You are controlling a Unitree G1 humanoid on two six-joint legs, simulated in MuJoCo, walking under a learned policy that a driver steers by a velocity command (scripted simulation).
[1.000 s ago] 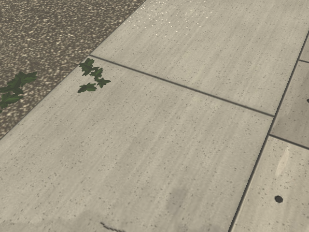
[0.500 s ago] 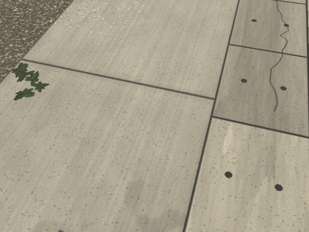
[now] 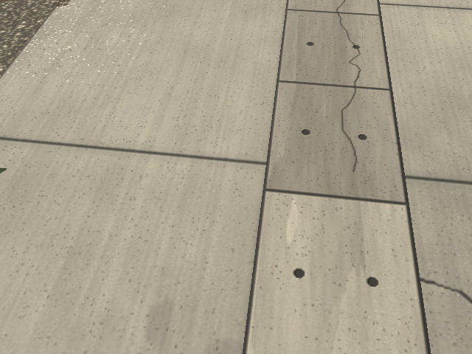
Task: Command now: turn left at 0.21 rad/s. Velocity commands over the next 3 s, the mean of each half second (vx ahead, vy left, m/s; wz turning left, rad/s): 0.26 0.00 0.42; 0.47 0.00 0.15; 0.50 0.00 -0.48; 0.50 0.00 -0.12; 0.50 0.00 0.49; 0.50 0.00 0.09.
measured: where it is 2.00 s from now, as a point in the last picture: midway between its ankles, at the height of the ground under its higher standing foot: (189, 239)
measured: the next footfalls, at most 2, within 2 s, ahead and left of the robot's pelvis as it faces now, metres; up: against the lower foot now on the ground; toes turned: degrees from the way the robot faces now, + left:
left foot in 0.02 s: +0.04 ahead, +0.12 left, +0.00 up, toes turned -2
right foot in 0.34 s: +0.10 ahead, -0.10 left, +0.00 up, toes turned +14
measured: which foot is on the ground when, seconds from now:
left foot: up 0.00-0.00, down 0.02-0.34, up 0.36-0.76, down 0.78-1.00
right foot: down 0.00-0.04, up 0.06-0.32, down 0.34-0.78, up 0.80-1.00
